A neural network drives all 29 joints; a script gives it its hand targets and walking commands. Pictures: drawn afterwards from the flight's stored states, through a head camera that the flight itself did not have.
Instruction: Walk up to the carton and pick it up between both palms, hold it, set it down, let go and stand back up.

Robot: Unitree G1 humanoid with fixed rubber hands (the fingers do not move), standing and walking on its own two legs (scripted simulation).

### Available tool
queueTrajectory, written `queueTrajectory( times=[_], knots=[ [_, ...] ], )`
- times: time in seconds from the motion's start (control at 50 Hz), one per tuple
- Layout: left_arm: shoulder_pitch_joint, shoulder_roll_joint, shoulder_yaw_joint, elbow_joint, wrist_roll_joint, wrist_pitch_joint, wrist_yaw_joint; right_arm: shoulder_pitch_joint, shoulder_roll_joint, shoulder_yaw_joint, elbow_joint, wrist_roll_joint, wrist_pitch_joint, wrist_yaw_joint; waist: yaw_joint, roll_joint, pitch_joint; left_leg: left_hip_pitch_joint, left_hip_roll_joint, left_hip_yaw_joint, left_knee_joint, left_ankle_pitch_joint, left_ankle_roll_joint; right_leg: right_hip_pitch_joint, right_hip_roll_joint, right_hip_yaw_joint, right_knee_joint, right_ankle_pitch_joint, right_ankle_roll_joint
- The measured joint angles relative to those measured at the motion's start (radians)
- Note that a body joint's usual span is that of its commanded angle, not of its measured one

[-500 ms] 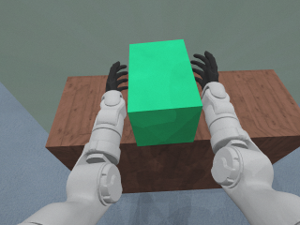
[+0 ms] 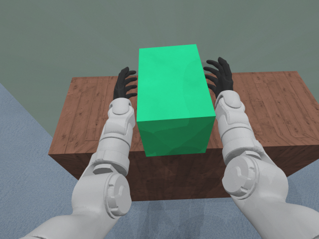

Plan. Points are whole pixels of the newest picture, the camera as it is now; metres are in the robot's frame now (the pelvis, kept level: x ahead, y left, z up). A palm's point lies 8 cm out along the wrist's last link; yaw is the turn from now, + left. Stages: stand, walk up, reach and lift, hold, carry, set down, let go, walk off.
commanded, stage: set down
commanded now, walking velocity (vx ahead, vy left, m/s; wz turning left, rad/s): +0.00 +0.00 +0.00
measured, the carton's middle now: (171, 99) +0.46 +0.02 +0.04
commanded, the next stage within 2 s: none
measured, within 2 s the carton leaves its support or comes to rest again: rests again in 0.48 s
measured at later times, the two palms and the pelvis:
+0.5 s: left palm (123, 99) +0.43 +0.15 +0.07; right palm (220, 92) +0.46 -0.11 +0.08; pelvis +0.01 +0.00 +0.00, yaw +0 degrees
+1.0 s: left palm (123, 100) +0.43 +0.15 +0.07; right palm (220, 94) +0.46 -0.11 +0.08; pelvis +0.01 +0.00 +0.00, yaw +0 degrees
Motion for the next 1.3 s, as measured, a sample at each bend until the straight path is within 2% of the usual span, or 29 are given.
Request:
queueTrajectory(
  times=[0.24,0.68,1.3],
  knots=[
    [0.000,-0.008,0.014,0.010,0.011,-0.019,0.000,0.006,0.003,-0.024,0.000,-0.031,-0.017,0.012,0.003,0.000,0.009,0.000,0.000,0.000,-0.001,-0.006,0.000,0.000,0.000,-0.001,0.000,-0.007,0.000],
    [0.000,-0.021,0.032,0.015,0.040,-0.057,-0.010,0.037,0.004,-0.024,0.000,-0.033,-0.078,0.013,0.010,0.000,0.026,0.000,0.001,0.000,-0.003,-0.012,0.000,0.000,0.000,-0.005,0.000,-0.015,0.000],
    [0.000,-0.035,0.075,0.015,0.087,-0.082,-0.031,0.051,0.011,-0.033,0.000,-0.046,-0.113,0.016,0.010,0.000,0.031,0.000,0.002,0.000,-0.003,-0.012,0.000,0.000,0.000,-0.006,0.000,-0.015,0.000]
  ],
)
